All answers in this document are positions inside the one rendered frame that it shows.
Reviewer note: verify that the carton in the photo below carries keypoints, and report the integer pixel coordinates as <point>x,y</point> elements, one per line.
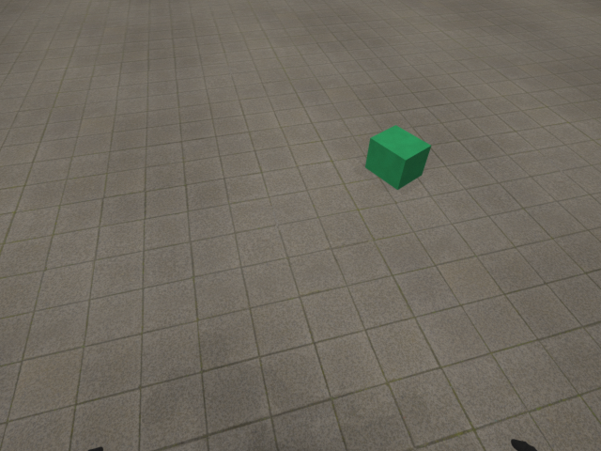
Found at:
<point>397,156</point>

